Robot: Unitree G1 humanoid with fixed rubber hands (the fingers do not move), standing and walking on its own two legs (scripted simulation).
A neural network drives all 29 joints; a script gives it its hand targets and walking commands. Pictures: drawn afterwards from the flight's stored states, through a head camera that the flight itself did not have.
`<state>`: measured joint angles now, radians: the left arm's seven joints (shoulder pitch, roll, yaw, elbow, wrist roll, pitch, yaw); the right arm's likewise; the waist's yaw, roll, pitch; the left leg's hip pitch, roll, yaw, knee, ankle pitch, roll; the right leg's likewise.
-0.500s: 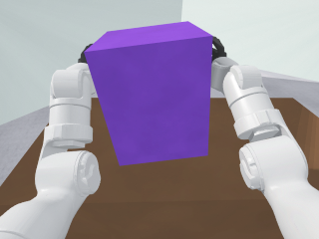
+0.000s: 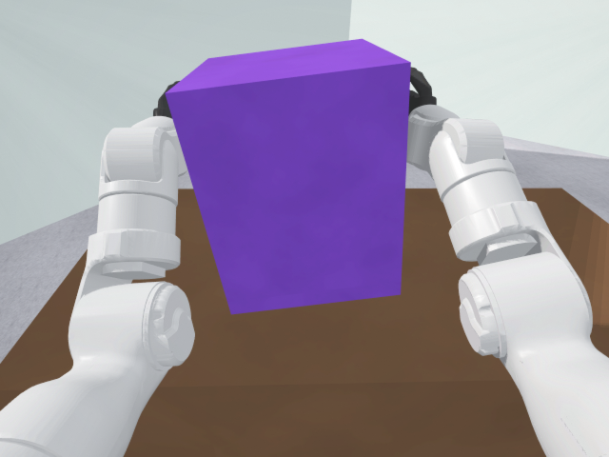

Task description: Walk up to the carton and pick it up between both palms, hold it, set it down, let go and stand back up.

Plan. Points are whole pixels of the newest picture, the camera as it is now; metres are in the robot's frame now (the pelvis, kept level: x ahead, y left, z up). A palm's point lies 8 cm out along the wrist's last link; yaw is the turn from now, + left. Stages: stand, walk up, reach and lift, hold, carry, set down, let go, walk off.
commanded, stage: hold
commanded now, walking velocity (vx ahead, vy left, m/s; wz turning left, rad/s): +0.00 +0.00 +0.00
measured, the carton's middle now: (299, 170) +0.36 -0.01 +0.28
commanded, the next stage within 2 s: none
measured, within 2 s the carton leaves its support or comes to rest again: neither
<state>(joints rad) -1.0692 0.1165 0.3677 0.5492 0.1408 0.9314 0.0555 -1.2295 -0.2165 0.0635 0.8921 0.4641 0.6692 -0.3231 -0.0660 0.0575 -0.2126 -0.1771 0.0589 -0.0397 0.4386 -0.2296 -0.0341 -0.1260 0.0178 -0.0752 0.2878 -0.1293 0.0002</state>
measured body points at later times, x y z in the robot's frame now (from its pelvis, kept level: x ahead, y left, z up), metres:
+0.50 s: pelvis -0.01 +0.00 +0.00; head -0.10 +0.00 +0.44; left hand +0.38 +0.15 +0.33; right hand +0.38 -0.15 +0.34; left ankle +0.01 +0.13 -0.75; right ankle +0.02 -0.12 -0.75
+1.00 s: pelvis +0.00 +0.00 +0.00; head -0.09 +0.01 +0.44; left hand +0.39 +0.15 +0.32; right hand +0.39 -0.15 +0.33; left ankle +0.01 +0.13 -0.75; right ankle +0.02 -0.12 -0.75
